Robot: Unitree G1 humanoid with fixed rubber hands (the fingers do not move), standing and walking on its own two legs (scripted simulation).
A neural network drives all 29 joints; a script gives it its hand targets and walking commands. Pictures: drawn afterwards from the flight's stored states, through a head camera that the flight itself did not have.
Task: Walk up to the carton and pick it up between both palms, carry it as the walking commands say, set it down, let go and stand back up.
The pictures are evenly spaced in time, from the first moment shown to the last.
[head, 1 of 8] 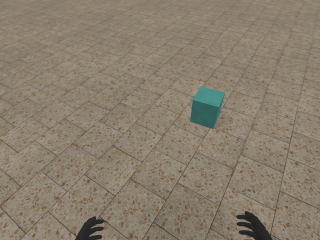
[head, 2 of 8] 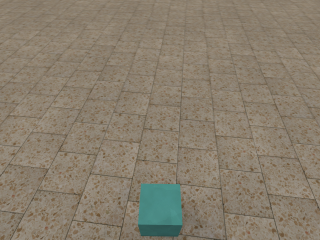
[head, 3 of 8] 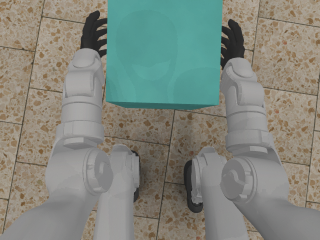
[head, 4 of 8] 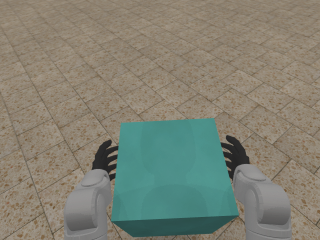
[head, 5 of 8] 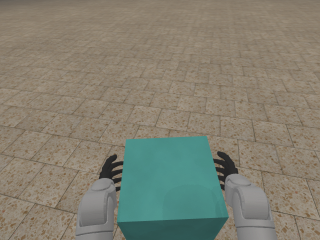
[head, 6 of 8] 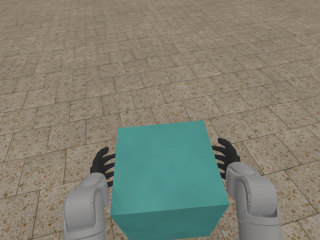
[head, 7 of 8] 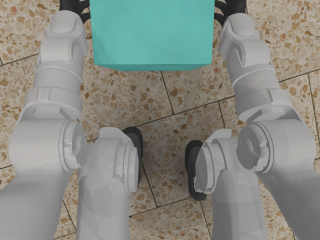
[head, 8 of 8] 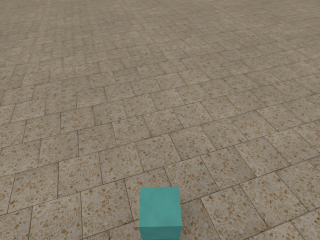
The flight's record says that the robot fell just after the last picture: no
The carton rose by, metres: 0.69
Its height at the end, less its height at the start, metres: +0.00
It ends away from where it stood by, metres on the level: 0.92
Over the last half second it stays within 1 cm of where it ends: yes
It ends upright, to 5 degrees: yes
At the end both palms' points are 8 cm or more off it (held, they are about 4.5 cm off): yes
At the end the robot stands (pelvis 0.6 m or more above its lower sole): yes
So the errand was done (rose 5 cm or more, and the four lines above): yes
